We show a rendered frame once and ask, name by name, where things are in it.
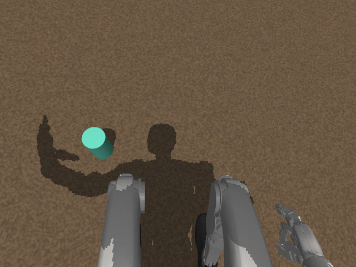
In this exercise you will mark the right robot hand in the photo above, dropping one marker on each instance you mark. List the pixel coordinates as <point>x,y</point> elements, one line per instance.
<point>305,243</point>

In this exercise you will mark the right robot arm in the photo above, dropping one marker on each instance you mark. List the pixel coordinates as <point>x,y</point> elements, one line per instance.
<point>317,261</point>

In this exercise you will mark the right robot foot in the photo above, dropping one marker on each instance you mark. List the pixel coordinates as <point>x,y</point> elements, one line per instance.
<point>200,237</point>

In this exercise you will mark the can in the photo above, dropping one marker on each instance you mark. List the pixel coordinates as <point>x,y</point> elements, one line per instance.
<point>97,142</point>

